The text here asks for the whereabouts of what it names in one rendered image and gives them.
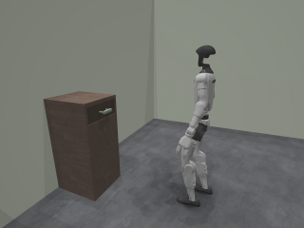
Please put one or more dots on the robot left upper arm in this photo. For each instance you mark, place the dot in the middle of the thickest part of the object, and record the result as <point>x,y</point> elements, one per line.
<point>201,82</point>

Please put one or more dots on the robot left forearm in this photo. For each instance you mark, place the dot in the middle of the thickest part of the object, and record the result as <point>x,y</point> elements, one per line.
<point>198,114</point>

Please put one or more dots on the cabinet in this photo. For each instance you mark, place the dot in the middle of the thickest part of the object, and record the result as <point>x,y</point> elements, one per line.
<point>86,156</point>

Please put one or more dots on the left robot thigh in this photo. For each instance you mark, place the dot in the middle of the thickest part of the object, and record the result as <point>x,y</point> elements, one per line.
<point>197,137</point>

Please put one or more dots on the handle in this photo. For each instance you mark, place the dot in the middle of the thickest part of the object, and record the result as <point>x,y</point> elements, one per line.
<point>107,110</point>

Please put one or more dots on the drawer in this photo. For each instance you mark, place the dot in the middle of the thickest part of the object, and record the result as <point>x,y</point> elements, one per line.
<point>93,114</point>

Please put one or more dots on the left robot hand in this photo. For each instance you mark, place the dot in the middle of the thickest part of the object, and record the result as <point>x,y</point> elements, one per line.
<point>185,142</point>

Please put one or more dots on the right robot shin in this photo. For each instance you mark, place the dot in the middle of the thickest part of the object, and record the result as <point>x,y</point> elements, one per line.
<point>202,172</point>

